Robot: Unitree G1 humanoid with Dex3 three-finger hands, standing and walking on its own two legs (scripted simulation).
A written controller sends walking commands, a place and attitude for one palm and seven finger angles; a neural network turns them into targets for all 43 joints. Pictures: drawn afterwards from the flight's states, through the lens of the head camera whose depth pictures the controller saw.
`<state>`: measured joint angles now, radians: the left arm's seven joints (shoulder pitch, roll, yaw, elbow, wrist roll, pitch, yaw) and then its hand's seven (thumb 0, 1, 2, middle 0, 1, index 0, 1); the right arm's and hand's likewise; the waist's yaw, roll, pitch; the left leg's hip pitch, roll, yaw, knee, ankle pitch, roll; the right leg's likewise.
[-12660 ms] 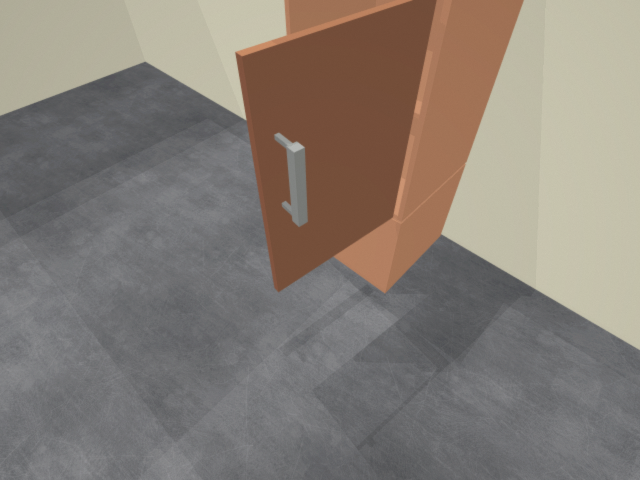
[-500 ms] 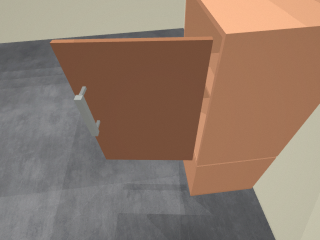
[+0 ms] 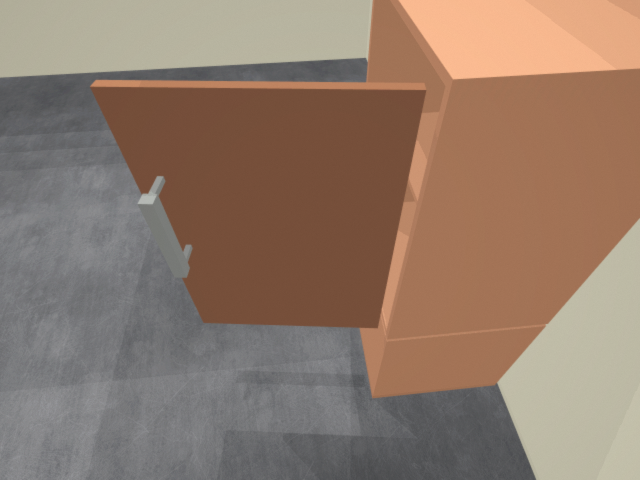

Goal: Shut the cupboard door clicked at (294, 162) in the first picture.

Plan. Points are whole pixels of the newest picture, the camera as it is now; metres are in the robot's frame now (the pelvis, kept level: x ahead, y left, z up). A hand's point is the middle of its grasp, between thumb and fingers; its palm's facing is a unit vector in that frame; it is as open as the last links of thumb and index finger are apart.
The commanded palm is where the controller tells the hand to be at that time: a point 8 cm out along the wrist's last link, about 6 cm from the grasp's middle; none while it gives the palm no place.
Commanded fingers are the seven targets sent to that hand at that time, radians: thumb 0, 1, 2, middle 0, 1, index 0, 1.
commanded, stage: look again from close up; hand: left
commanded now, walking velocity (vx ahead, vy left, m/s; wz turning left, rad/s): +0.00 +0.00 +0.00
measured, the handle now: (170, 229) +0.47 +0.28 +0.01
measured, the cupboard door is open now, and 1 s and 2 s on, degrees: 82 82 82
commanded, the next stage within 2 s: raise the hand and make a fist in 0.48 s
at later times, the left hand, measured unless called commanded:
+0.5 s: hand out of the picture +0.01 +0.18 -0.17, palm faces +0.03 -0.98 -0.20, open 7.3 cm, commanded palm none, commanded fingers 0.00 0.90 0.90 -0.20 -0.30 -0.20 -0.30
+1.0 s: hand out of the picture +0.13 +0.18 -0.07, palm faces +0.04 -1.00 +0.03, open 6.2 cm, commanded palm +0.11 +0.24 -0.05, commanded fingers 0.00 0.90 0.90 -0.58 -0.72 -0.58 -0.72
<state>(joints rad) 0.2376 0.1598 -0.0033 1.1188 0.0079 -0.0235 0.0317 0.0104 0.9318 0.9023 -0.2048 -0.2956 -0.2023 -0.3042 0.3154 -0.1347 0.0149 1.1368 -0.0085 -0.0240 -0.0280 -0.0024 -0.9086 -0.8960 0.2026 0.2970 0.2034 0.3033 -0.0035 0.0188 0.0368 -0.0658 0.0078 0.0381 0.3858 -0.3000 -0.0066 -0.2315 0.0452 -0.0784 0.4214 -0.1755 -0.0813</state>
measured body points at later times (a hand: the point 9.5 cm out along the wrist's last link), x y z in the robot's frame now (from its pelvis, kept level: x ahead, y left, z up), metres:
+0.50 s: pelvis +0.01 +0.01 +0.00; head +0.03 +0.00 +0.45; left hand +0.01 +0.23 -0.16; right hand -0.01 -0.21 -0.16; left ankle -0.06 +0.12 -0.74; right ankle +0.04 -0.07 -0.74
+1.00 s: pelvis -0.04 +0.02 -0.09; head +0.01 +0.03 +0.36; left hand +0.12 +0.24 -0.07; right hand +0.22 -0.23 -0.10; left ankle -0.06 +0.12 -0.74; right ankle +0.04 -0.07 -0.74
